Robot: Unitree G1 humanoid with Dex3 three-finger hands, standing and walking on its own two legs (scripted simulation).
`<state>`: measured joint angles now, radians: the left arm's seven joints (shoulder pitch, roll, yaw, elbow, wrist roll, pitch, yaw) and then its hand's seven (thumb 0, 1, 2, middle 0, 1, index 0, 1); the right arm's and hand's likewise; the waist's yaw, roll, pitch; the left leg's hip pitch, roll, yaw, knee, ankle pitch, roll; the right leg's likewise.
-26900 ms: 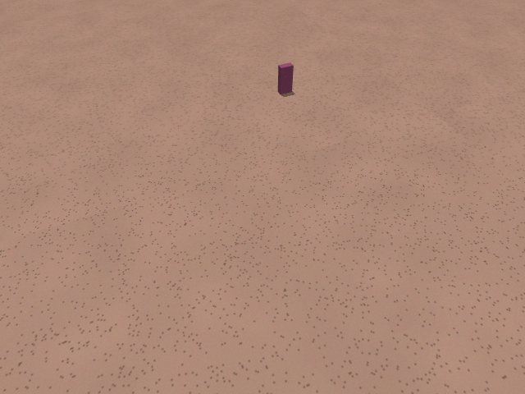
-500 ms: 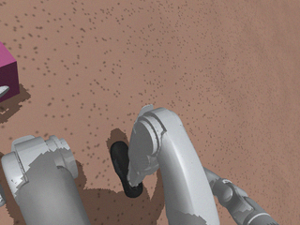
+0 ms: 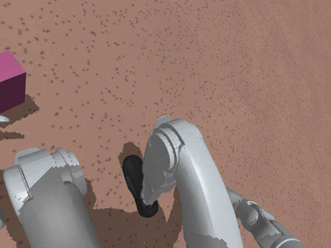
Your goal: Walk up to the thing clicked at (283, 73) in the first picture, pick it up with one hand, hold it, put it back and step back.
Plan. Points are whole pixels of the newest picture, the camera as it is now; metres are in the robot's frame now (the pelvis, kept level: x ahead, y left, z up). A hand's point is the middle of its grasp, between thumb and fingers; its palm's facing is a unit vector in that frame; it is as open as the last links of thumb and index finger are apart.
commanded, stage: withdraw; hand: left
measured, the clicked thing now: out of the picture +0.46 +0.22 -0.20
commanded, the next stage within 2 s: rise in 0.18 s
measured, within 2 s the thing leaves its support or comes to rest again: neither
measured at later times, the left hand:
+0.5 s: hand out of the picture +0.44 +0.36 -0.05, palm faces +0.32 -0.92 -0.21, open 17.6 cm
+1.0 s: hand out of the picture +0.31 +0.30 +0.13, palm faces +0.26 -0.87 -0.41, open 17.5 cm
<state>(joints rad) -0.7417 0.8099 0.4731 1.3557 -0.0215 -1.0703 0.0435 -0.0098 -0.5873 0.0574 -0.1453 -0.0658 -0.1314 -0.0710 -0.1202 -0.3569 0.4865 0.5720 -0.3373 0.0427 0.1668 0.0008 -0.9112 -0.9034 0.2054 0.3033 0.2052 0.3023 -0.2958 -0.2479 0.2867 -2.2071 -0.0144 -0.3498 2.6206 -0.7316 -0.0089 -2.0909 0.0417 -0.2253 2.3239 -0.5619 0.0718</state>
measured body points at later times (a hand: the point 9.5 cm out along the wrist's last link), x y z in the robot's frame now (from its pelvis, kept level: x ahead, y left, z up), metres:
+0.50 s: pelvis +0.01 +0.00 +0.04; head +0.20 +0.14 +0.42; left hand +0.42 +0.40 -0.04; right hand +0.16 -0.25 -0.04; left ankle +0.08 +0.12 -0.27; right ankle +0.15 -0.13 -0.26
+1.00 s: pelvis +0.04 -0.02 +0.23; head +0.20 +0.04 +0.64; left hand +0.29 +0.34 +0.15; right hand +0.26 -0.23 +0.11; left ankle +0.07 +0.12 -0.27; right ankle +0.15 -0.13 -0.27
